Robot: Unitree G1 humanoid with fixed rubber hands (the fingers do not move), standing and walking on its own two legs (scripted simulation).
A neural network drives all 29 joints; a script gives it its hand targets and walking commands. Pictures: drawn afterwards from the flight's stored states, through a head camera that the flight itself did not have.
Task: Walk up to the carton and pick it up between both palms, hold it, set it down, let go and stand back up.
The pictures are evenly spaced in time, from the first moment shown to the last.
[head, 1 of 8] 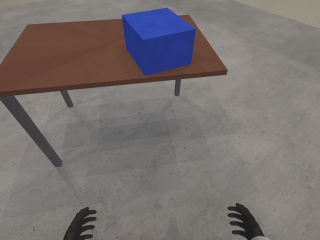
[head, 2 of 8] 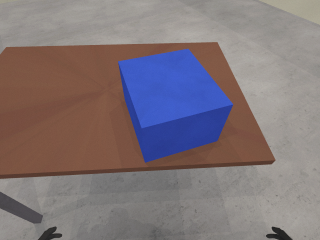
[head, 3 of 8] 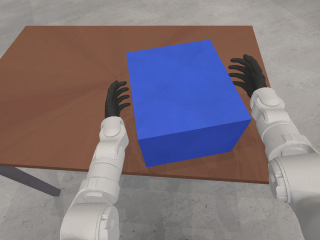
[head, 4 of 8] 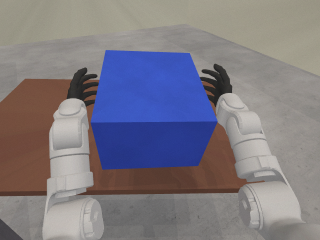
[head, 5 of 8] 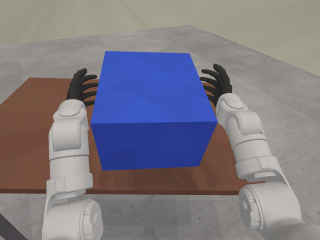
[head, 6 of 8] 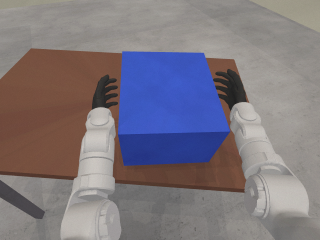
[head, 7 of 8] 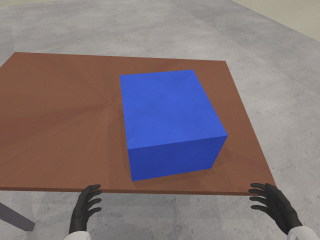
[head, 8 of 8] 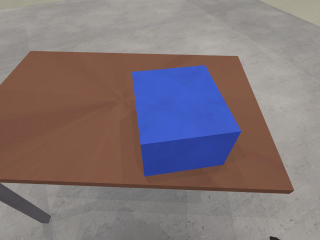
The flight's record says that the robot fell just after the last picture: no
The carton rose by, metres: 0.19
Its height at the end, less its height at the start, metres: +0.00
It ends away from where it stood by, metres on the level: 0.02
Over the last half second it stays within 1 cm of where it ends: yes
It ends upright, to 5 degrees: yes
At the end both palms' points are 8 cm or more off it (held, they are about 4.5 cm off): yes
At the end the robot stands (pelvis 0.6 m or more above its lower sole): yes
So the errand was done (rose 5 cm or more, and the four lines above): yes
